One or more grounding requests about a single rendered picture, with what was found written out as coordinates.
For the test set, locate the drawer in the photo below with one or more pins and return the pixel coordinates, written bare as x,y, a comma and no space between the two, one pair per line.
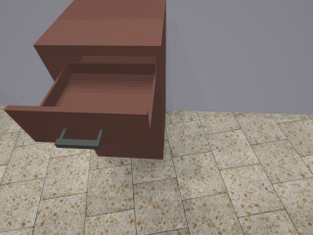
86,97

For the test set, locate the handle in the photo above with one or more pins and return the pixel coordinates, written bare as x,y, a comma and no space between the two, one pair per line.
79,143

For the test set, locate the cabinet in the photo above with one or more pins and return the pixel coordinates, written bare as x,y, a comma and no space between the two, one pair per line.
112,31

